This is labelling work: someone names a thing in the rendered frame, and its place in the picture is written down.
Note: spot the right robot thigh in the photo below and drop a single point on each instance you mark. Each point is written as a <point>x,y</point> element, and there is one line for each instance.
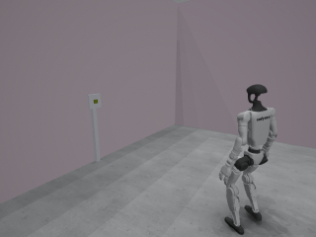
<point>246,177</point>

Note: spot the left robot hand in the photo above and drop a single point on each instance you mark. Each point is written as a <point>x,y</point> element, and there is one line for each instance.
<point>226,171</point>

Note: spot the panel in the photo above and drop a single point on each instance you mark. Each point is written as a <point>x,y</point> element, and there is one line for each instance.
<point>93,110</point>

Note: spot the robot right upper arm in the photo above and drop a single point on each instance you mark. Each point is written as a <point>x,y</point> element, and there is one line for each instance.
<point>273,123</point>

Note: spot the left robot forearm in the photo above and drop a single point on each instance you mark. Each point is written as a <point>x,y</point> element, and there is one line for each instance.
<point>233,156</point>

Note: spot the robot left upper arm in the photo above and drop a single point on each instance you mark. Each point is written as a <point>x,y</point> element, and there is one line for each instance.
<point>243,119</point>

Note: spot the right robot forearm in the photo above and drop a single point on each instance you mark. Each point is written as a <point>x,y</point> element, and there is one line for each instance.
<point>267,146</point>

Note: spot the robot head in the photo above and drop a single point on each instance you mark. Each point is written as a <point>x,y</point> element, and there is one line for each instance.
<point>256,89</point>

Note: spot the right robot hand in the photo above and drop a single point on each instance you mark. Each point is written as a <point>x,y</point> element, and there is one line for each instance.
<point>265,152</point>

